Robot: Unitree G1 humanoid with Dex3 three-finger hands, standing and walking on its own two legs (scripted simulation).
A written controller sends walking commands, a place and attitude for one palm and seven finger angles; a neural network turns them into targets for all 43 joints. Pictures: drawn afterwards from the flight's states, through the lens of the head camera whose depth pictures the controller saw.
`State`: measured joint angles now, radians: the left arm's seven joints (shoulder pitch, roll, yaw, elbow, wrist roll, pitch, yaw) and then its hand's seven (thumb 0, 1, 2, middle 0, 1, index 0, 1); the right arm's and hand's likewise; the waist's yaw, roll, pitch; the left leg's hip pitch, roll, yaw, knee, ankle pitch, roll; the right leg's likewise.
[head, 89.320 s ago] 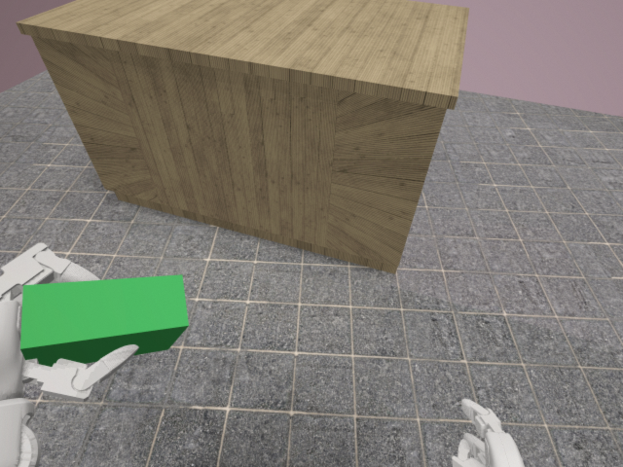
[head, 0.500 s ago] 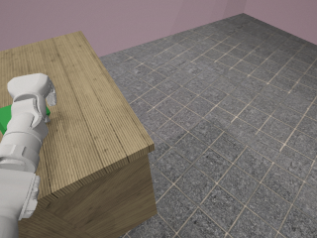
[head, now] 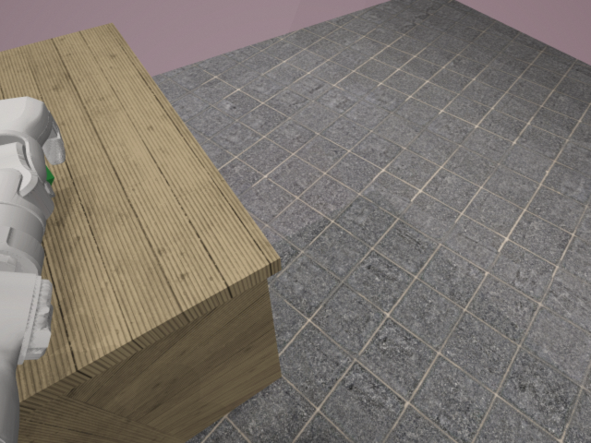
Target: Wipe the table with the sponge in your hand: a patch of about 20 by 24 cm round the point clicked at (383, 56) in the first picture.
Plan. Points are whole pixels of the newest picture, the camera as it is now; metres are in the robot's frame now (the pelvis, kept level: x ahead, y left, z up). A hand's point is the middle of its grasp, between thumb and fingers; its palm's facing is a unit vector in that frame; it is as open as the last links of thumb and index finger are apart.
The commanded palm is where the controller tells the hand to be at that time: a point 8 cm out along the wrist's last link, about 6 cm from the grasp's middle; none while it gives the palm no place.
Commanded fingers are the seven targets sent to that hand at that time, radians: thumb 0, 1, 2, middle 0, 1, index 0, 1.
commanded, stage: slide back across to the first lane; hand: left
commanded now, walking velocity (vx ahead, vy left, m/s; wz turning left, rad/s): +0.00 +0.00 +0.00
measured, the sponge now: out of the picture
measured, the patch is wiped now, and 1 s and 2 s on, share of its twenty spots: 0.95 0.95 0.95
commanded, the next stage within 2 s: wipe back along the first lane in 0.74 s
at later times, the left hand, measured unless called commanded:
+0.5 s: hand (5, 153) +0.46 +0.38 +0.15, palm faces -0.06 +0.00 -1.00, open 7.1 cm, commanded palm +0.43 +0.38 +0.18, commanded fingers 0.00 0.10 1.30 -1.20 -1.60 -1.20 -1.60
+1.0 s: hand out of the picture +0.43 +0.40 +0.15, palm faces -0.08 +0.05 -1.00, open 6.8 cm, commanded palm +0.39 +0.40 +0.18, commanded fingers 0.00 0.10 1.30 -1.20 -1.60 -1.20 -1.60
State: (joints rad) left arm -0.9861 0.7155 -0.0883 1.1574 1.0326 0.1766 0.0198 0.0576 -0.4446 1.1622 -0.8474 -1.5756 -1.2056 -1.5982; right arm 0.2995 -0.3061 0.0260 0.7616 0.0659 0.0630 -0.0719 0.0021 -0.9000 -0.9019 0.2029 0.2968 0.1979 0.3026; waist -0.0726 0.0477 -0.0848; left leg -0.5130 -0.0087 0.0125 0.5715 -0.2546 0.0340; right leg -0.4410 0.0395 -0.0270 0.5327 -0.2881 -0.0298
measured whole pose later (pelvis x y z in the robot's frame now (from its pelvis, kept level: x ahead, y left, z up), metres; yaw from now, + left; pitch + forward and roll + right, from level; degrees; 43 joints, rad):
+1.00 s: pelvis +0.03 +0.02 +0.01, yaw +0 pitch +9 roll -1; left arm -0.70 0.76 0.08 0.87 1.02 0.06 -0.02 -0.04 -0.33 1.08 -0.74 -1.53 -1.20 -1.60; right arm 0.25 -0.32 -0.01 0.70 0.06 0.15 -0.04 0.00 -0.90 -0.90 0.20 0.30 0.20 0.30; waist 0.01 0.06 -0.08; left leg -0.38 -0.03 0.03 0.50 -0.27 0.06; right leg -0.30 0.02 -0.01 0.43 -0.29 -0.01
